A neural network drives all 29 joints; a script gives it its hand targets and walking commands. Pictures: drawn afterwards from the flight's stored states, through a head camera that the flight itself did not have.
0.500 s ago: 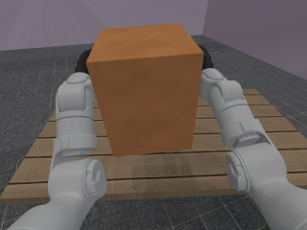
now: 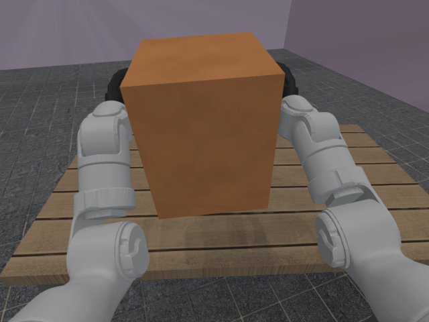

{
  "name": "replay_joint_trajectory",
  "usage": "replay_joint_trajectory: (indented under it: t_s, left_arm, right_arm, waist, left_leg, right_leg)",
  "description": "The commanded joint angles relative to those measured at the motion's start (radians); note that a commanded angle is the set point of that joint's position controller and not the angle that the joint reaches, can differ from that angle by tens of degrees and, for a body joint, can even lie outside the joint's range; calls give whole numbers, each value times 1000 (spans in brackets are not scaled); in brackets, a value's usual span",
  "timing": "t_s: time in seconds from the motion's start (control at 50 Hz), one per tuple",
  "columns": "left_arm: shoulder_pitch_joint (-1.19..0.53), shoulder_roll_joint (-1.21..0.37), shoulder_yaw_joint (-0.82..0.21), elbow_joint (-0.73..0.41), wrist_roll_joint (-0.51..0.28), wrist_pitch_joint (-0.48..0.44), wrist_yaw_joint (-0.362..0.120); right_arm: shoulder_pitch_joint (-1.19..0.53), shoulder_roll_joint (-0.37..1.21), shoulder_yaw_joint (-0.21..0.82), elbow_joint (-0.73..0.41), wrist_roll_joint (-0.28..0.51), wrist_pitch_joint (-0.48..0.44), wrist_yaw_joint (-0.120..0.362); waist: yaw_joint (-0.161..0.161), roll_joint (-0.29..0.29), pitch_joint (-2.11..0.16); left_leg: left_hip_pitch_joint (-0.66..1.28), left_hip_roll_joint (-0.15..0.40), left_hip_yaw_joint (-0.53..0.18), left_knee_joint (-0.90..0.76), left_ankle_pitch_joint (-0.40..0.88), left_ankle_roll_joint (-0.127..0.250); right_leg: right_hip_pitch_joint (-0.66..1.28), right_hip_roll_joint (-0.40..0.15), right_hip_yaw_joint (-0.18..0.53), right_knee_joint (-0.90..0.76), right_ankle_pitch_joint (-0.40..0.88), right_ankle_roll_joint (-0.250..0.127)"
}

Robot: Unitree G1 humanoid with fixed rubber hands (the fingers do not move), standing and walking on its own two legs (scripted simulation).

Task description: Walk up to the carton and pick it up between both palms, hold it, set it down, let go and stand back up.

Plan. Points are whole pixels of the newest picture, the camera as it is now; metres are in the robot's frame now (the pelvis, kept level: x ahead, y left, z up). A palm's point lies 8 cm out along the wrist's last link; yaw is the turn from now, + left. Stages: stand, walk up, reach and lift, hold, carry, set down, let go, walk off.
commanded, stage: hold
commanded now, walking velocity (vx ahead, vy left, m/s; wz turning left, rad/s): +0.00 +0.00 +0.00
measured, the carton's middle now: (205, 124) +0.37 +0.01 +0.25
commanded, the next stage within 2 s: none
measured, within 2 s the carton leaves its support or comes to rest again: neither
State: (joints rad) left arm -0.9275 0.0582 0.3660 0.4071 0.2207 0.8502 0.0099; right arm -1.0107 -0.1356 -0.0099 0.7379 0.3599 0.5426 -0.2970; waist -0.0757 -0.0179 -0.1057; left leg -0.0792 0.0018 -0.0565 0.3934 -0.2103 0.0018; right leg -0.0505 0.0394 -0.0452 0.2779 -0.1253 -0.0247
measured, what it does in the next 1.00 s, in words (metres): stands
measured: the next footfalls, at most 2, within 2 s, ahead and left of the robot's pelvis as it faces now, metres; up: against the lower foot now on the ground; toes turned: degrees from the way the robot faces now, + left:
none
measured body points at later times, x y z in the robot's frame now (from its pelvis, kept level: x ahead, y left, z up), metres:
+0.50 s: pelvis +0.00 +0.00 +0.00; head -0.08 +0.02 +0.44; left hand +0.39 +0.16 +0.27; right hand +0.39 -0.14 +0.28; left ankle +0.01 +0.12 -0.75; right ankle +0.02 -0.10 -0.75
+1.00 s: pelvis +0.00 +0.00 +0.00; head -0.08 +0.02 +0.44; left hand +0.39 +0.16 +0.28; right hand +0.39 -0.14 +0.28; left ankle +0.01 +0.12 -0.75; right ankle +0.02 -0.10 -0.75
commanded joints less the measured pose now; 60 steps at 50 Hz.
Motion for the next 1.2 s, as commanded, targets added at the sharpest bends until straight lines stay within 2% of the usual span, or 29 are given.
replay_joint_trajectory:
  t_s: [0.0,0.14,0.22,0.3,0.32,0.36,0.38,0.44,0.52,0.6,0.66,0.72,0.78,0.84,1.04,1.16,1.18]
  left_arm:
    - [-785,-649,-418,-158,-158,-104,-107]
    - [-776,-645,-411,-136,-151,-99,-109]
    - [-791,-657,-436,-167,-170,-102,-106]
    - [-777,-641,-410,-160,-149,-99,-106]
    - [-776,-648,-422,-172,-155,-98,-106]
    - [-778,-639,-416,-169,-157,-99,-106]
    - [-765,-627,-400,-141,-144,-96,-107]
    - [-762,-640,-408,-136,-144,-91,-114]
    - [-777,-651,-436,-182,-165,-98,-110]
    - [-759,-638,-412,-143,-148,-92,-112]
    - [-772,-660,-444,-201,-166,-95,-107]
    - [-770,-642,-420,-160,-150,-92,-107]
    - [-768,-649,-421,-147,-149,-90,-108]
    - [-770,-659,-436,-171,-160,-93,-104]
    - [-765,-642,-401,-134,-139,-90,-112]
    - [-770,-658,-436,-162,-160,-96,-109]
    - [-784,-658,-439,-176,-165,-97,-108]
  right_arm:
    - [-830,744,275,-321,169,-5,120]
    - [-831,733,264,-314,166,0,117]
    - [-830,740,270,-334,173,2,118]
    - [-813,743,275,-312,171,8,117]
    - [-817,742,279,-332,177,5,116]
    - [-837,752,293,-357,184,4,115]
    - [-821,745,283,-326,176,11,114]
    - [-828,736,278,-334,173,7,114]
    - [-829,741,286,-367,185,6,110]
    - [-812,730,273,-335,174,16,111]
    - [-822,739,294,-370,190,8,113]
    - [-824,736,282,-349,178,14,114]
    - [-817,732,270,-328,170,14,119]
    - [-834,736,282,-361,181,7,117]
    - [-827,730,272,-319,173,15,117]
    - [-822,734,274,-352,177,12,112]
    - [-828,738,279,-363,183,12,112]
  waist:
    - [-8,63,-380]
    - [-12,63,-345]
    - [-22,74,-374]
    - [-7,56,-351]
    - [-12,59,-373]
    - [-2,47,-384]
    - [-4,40,-344]
    - [-8,52,-344]
    - [-23,61,-392]
    - [-14,58,-344]
    - [-17,73,-395]
    - [-10,52,-353]
    - [-12,64,-344]
    - [-13,66,-377]
    - [-6,52,-339]
    - [-28,70,-375]
    - [-24,73,-392]
  left_leg:
    - [-8,-41,11,-51,237,-42]
    - [-19,-44,14,-54,212,-43]
    - [-10,-43,10,-46,240,-50]
    - [-15,-42,10,-53,236,-42]
    - [-7,-42,10,-49,249,-45]
    - [-8,-47,13,-43,255,-38]
    - [-11,-46,14,-51,239,-35]
    - [-19,-44,13,-54,224,-38]
    - [3,-46,8,-38,262,-46]
    - [-16,-45,11,-53,216,-40]
    - [9,-41,6,-36,283,-50]
    - [-5,-42,11,-47,238,-40]
    - [-16,-38,12,-57,214,-41]
    - [2,-40,8,-42,256,-46]
    - [-16,-39,11,-58,217,-37]
    - [-2,-41,6,-44,240,-47]
    - [0,-42,6,-40,243,-47]
  right_leg:
    - [185,33,32,2,163,62]
    - [174,31,34,-3,151,64]
    - [177,35,30,4,172,63]
    - [182,32,32,3,174,66]
    - [191,34,32,7,188,65]
    - [195,33,32,5,196,70]
    - [181,32,33,0,186,71]
    - [180,31,36,-4,169,65]
    - [192,33,33,6,213,68]
    - [176,28,36,-3,171,66]
    - [194,37,33,11,216,63]
    - [171,35,31,1,174,67]
    - [167,34,34,-3,146,59]
    - [175,37,33,4,185,61]
    - [172,34,36,-4,158,61]
    - [175,33,37,3,196,63]
    - [181,32,37,5,195,65]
